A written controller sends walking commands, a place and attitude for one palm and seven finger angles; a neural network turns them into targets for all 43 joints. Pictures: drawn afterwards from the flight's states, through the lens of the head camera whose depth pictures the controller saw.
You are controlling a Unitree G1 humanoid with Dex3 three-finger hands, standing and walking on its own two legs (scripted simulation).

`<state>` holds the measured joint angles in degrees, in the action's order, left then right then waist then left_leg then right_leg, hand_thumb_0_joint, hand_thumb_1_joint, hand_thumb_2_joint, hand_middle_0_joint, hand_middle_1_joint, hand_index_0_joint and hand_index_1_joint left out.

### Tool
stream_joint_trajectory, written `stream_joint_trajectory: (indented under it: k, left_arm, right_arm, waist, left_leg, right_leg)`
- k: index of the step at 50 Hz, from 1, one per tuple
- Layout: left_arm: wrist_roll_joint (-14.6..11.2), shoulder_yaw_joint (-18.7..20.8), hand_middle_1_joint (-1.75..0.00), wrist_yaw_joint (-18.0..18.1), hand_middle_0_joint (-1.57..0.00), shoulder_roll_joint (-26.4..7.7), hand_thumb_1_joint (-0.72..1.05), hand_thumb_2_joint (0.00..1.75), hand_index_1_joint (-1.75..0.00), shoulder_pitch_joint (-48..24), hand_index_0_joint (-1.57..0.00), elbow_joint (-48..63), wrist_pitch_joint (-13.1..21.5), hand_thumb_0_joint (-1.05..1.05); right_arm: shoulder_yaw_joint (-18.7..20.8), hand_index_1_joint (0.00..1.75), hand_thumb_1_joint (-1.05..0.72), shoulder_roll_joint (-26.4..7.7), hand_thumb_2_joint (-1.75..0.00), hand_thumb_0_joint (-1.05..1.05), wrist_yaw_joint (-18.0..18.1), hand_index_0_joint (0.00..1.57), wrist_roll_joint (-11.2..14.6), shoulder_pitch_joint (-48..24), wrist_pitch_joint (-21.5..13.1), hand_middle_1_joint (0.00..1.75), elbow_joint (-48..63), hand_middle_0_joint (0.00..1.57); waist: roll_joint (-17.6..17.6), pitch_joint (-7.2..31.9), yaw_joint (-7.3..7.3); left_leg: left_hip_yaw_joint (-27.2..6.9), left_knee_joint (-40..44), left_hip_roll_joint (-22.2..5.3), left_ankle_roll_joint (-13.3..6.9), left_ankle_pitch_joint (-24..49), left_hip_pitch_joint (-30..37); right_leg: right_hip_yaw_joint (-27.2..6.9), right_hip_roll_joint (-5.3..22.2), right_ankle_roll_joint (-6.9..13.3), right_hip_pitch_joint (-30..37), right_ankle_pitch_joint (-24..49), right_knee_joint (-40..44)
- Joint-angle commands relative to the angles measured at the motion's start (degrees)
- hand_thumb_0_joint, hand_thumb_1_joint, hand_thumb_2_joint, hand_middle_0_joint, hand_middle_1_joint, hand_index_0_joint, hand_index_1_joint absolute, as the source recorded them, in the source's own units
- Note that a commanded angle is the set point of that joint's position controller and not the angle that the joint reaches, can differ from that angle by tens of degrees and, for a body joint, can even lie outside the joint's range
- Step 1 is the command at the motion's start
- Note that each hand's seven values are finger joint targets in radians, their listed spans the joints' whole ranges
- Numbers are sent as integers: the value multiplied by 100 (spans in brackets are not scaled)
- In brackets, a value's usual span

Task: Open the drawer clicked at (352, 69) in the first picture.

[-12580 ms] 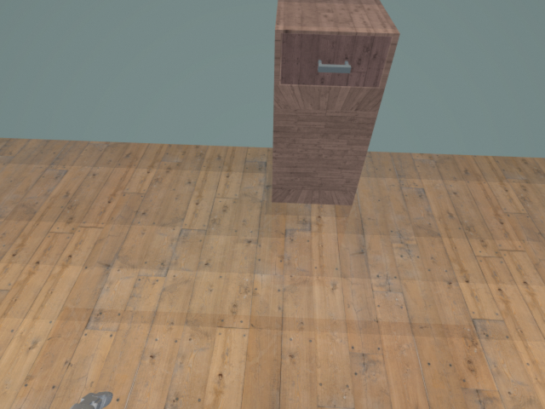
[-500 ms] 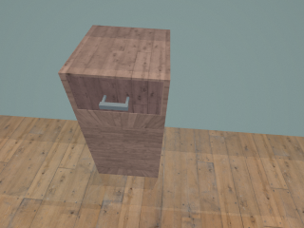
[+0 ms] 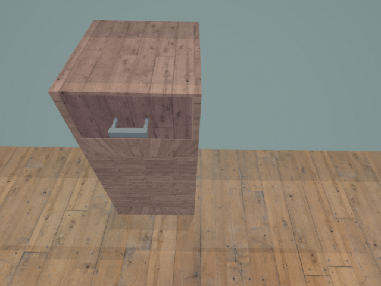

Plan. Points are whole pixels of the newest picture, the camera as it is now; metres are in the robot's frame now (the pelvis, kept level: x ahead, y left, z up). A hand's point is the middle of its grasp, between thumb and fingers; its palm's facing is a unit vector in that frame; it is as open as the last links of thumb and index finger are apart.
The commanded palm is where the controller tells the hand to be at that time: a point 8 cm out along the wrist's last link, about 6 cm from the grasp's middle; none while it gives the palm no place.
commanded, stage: look again from close up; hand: left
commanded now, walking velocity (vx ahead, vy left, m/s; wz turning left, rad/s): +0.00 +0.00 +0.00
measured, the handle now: (129, 127) +0.53 +0.21 -0.03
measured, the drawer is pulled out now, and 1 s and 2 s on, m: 0.00 0.00 0.00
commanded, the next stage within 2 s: shuffle to correct the standing spot in 0.46 s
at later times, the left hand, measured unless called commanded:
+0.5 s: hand out of the picture -0.03 +0.20 -0.18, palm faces +0.03 -0.98 -0.19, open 7.4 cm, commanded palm none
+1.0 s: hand out of the picture -0.10 +0.15 -0.18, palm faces +0.14 -0.98 -0.14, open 7.4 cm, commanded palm none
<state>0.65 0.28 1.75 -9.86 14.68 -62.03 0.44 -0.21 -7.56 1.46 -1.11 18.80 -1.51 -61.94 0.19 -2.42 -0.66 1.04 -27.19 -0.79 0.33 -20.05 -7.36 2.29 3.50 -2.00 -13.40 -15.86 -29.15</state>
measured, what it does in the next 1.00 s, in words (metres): stands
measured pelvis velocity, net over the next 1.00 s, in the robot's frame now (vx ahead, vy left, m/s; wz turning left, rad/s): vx -0.02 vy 0.01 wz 0.03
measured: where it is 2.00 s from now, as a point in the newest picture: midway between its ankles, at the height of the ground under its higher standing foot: outside the picture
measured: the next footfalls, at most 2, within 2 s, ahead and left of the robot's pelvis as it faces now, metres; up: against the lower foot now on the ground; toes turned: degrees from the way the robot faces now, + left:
right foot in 1.24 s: +0.12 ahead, -0.13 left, +0.00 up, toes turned -6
right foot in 1.80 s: +0.05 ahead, -0.08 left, +0.00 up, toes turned +2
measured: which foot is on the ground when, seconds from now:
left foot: down 0.00-1.00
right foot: down 0.00-1.00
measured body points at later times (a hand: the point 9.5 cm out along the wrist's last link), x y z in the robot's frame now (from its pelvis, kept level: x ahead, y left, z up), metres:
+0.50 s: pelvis -0.05 +0.02 +0.00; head -0.08 +0.03 +0.45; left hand -0.03 +0.25 -0.16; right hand +0.00 -0.22 -0.14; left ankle -0.06 +0.12 -0.74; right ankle -0.01 -0.14 -0.74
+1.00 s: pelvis -0.02 +0.01 -0.01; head -0.03 +0.01 +0.44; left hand -0.10 +0.21 -0.17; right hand -0.05 -0.22 -0.16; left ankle -0.05 +0.11 -0.74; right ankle -0.01 -0.14 -0.74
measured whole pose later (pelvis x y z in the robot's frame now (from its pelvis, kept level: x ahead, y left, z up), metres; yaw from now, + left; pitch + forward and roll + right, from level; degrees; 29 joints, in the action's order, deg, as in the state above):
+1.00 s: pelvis -0.02 +0.01 -0.01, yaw +2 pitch -1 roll -2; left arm 0.9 1.7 1.3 -5.5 26.6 -63.1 0.2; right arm 1.4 -9.2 0.8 -1.0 22.5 0.4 -62.9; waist 1.6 0.7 0.7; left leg 1.2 -37.1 -1.9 -2.6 -22.9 -13.2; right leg 2.4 1.7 -1.3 -14.6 -16.5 -32.1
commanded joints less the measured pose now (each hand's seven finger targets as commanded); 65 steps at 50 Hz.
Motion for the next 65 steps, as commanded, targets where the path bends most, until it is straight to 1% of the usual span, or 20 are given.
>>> stream_joint_trajectory:
  k: [1, 3, 9, 19, 28, 34, 41, 45, 46, 48, 50, 51, 52, 54, 56, 58, 60, 62, 64, 65]
  left_arm:
    - [10, 172, -30, 83, -20, -705, 90, 90, -30, 678, -20, 487, 148, 0]
    - [14, 231, -30, 97, -20, -816, 90, 90, -30, 642, -20, 555, 101, 0]
    - [6, 191, -30, 88, -20, -843, 90, 90, -30, 428, -20, 774, 29, 0]
    - [28, 73, -30, 24, -20, -775, 90, 90, -30, 299, -20, 744, -59, 0]
    - [58, 55, -30, 21, -20, -575, 90, 90, -30, 644, -20, 558, -39, 0]
    - [143, 121, -30, -52, -20, -354, 90, 90, -30, 1086, -20, 361, -67, 0]
    - [79, 219, -30, -109, -20, -244, 90, 90, -30, 1381, -20, 196, 9, 0]
    - [43, 334, -30, -26, -20, -523, 90, 90, -30, 1808, -20, 16, 101, 0]
    - [33, 349, -30, -9, -20, -566, 90, 90, -30, 1813, -20, 6, 100, 0]
    - [52, 340, -30, -1, -20, -486, 90, 90, -30, 1451, -20, 87, 88, 0]
    - [52, 273, -30, -36, -20, -157, 90, 90, -30, 989, -20, 196, 45, 0]
    - [60, 204, -30, -57, -20, 135, 90, 90, -30, 885, -20, 277, 38, 0]
    - [129, 197, -30, -72, -20, 189, 90, 90, -30, 502, -20, 509, 67, 0]
    - [162, 236, -30, -111, -20, 114, 90, 90, -30, 347, -20, 606, 97, 0]
    - [77, 187, -30, -143, -20, 291, 90, 90, -30, 433, -20, 519, 125, 0]
    - [5, 192, -30, -109, -20, 388, 90, 90, -30, 769, -20, 400, 91, 0]
    - [-8, 235, -30, -30, -20, 118, 90, 90, -30, 1396, -20, 196, 84, 0]
    - [-12, 304, -30, 64, -20, -381, 90, 90, -30, 1443, -20, 136, 78, 0]
    - [-8, 362, -30, 88, -20, -659, 90, 90, -30, 1206, -20, 213, 52, 0]
    - [28, 397, -30, 118, -20, -707, 90, 90, -30, 1159, -20, 209, 73, 0]
  right_arm:
    - [236, 30, -90, -845, -90, 0, 164, 20, 13, 386, -125, 30, 557, 20]
    - [290, 30, -90, -857, -90, 0, 149, 20, 41, 299, -20, 30, 620, 20]
    - [286, 30, -90, -971, -90, 0, 85, 20, 29, -21, 57, 30, 694, 20]
    - [216, 30, -90, -1082, -90, 0, -29, 20, 27, -351, 120, 30, 736, 20]
    - [254, 30, -90, -1021, -90, 0, -62, 20, 31, -113, 152, 30, 606, 20]
    - [325, 30, -90, -1139, -90, 0, -45, 20, -23, 77, 250, 30, 448, 20]
    - [295, 30, -90, -839, -90, 0, 6, 20, -6, 336, 188, 30, 276, 20]
    - [203, 30, -90, -406, -90, 0, -13, 20, 20, 340, 77, 30, 304, 20]
    - [208, 30, -90, -403, -90, 0, -21, 20, 26, 319, 70, 30, 314, 20]
    - [207, 30, -90, -327, -90, 0, -34, 20, 16, 547, 49, 30, 227, 20]
    - [211, 30, -90, -409, -90, 0, -8, 20, -3, 1194, -2, 30, -40, 20]
    - [318, 30, -90, -785, -90, 0, 19, 20, -34, 1698, -47, 30, -209, 20]
    - [400, 30, -90, -1073, -90, 0, 74, 20, -60, 1934, -93, 30, -285, 20]
    - [275, 30, -90, -803, -90, 0, 137, 20, -55, 1536, -143, 30, -230, 20]
    - [206, 30, -90, -684, -90, 0, 190, 20, -62, 1181, -174, 30, -105, 20]
    - [185, 30, -90, -710, -90, 0, 235, 20, -21, 780, -150, 30, -35, 20]
    - [224, 30, -90, -690, -90, 0, 237, 20, 85, 747, -98, 30, -26, 20]
    - [237, 30, -90, -417, -90, 0, 211, 20, 128, 924, -5, 30, -17, 20]
    - [297, 30, -90, -137, -90, 0, 195, 20, 128, 1023, 118, 30, -83, 20]
    - [312, 30, -90, -109, -90, 0, 201, 20, 133, 954, 171, 30, -65, 20]
  waist:
    - [-282, 1189, 21]
    - [-737, 730, 12]
    - [51, 131, 31]
    - [221, -540, 76]
    - [27, -402, 92]
    - [356, -548, 145]
    - [54, -609, 113]
    - [-1198, -378, 210]
    - [-1139, -381, 177]
    - [-940, -402, -44]
    - [-195, -574, -363]
    - [1174, -617, -524]
    - [1855, -955, -605]
    - [988, -1158, -338]
    - [567, -868, -169]
    - [587, -411, 59]
    - [279, 78, 279]
    - [-159, 337, 181]
    - [-374, 232, 77]
    - [-1062, 482, 108]
  left_leg:
    - [-188, -486, -324, -202, 2922, -317]
    - [-125, -469, -202, -158, 1826, -734]
    - [-197, -189, -393, -168, 2275, -653]
    - [-455, 700, -426, -184, 61, -1244]
    - [-628, 1044, -453, -226, -700, -1432]
    - [-894, 1363, -666, -445, -2264, -1749]
    - [-651, 711, -450, -454, -1745, -1550]
    - [231, -1045, 49, -311, -524, -1886]
    - [264, -1303, 15, -314, -561, -1812]
    - [277, -861, -64, -329, -541, -1157]
    - [-228, 237, -365, -383, -468, -144]
    - [-1610, 1128, -1251, -644, -1098, 278]
    - [-2589, 1888, -2017, -972, -962, 366]
    - [-2085, 1535, -2032, -1328, 1614, 219]
    - [-1017, 919, -1668, -1127, 4247, 75]
    - [-309, 379, -1183, -727, 5053, -139]
    - [-118, -134, -830, -353, 4239, -396]
    - [73, -471, -338, -87, 1590, -1152]
    - [212, -1057, -101, -21, 34, -1205]
    - [284, -1751, -77, 28, -861, -1278]
  right_leg:
    - [-360, 390, 464, 1056, 3627, -291]
    - [-438, 566, 499, 997, 3896, -225]
    - [-278, 318, 368, 434, 2519, -83]
    - [-333, 151, 180, 146, 226, 654]
    - [-227, 134, 99, 233, -12, 715]
    - [115, -174, 85, 105, -1133, 283]
    - [-396, -13, 368, -87, -1319, 560]
    - [-1843, 939, 901, 384, -1897, 1496]
    - [-2005, 1074, 1010, 238, -2061, 1635]
    - [-1630, 949, 970, -505, -2202, 1477]
    - [-628, 251, 669, -1443, -1542, 369]
    - [51, -281, 412, -2167, -1226, -1017]
    - [358, -356, 297, -2825, -1318, -2040]
    - [-101, 106, 307, -2855, -977, -2651]
    - [88, 147, 226, -1964, -887, -1760]
    - [355, -65, 158, -637, 121, -452]
    - [268, -37, 178, 649, 1992, 360]
    - [-705, 943, 681, 1397, 4826, -163]
    - [-761, 1514, 1035, 1219, 5994, 12]
    - [-866, 1642, 1215, 1363, 6527, 112]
